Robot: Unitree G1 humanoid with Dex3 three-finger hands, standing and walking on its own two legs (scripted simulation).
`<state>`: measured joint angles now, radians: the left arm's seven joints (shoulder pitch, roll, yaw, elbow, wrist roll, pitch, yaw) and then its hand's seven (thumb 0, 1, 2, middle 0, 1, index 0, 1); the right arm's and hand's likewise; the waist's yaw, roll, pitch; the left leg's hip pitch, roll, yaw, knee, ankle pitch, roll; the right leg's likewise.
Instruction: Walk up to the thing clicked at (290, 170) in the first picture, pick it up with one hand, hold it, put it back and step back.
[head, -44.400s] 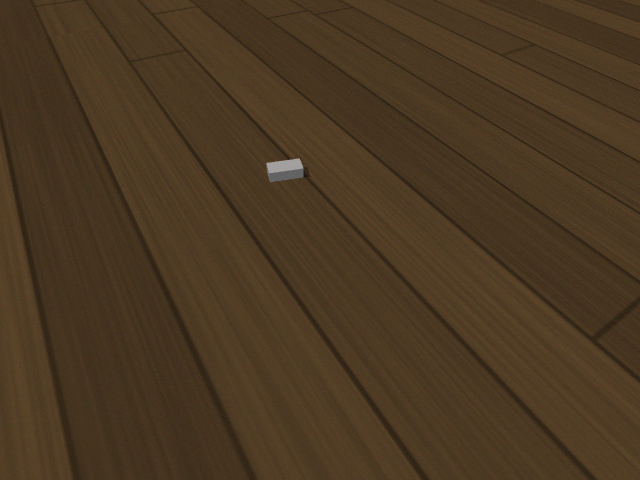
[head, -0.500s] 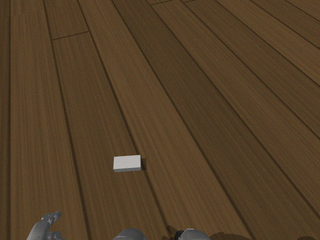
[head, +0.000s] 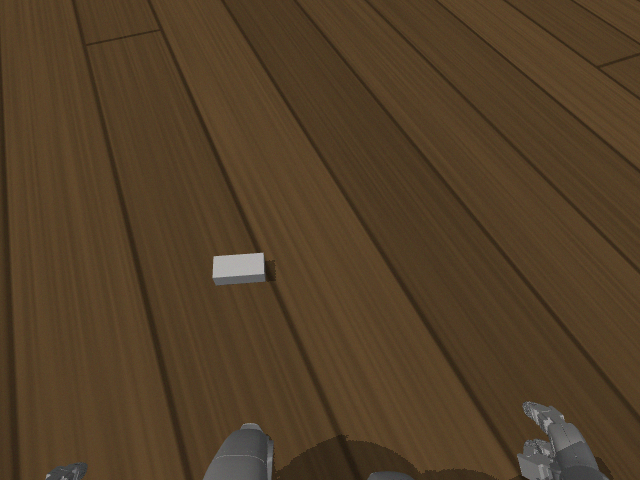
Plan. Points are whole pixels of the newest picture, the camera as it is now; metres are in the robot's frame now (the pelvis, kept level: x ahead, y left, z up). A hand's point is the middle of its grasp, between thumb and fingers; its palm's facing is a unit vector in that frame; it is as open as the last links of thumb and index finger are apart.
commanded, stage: step back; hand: left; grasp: from above
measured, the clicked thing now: (239, 269) +0.74 +0.29 -0.72
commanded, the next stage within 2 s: stand in 1.56 s
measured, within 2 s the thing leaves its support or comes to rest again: neither
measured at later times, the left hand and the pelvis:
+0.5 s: hand out of the picture -0.07 +0.25 -0.13, palm faces +0.09 -0.93 -0.36, open 7.4 cm; pelvis -0.17 -0.03 +0.02, yaw +6 degrees
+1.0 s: hand out of the picture -0.21 +0.25 -0.13, palm faces +0.08 -0.91 -0.41, open 7.4 cm; pelvis -0.23 -0.03 +0.01, yaw +5 degrees
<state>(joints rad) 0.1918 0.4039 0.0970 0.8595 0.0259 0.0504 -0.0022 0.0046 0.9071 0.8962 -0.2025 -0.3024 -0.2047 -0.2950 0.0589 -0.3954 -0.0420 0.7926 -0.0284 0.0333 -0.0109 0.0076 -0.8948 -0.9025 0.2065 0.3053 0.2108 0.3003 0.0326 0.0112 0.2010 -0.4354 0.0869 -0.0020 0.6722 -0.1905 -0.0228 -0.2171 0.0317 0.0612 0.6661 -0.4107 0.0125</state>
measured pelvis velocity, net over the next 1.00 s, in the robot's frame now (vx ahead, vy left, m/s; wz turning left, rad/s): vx -0.23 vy -0.03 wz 0.08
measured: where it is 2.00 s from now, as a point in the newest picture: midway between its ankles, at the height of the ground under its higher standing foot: outside the picture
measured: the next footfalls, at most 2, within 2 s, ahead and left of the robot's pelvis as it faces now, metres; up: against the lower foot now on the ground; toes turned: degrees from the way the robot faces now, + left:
left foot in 0.34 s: -0.11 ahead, +0.10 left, +0.00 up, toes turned +5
right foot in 0.64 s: -0.21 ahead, -0.17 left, +0.00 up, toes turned +5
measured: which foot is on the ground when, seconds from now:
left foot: down 0.00-0.02, up 0.04-0.32, down 0.34-0.66, up 0.68-0.92, down 0.94-1.00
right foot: down 0.00-0.36, up 0.38-0.62, down 0.64-1.00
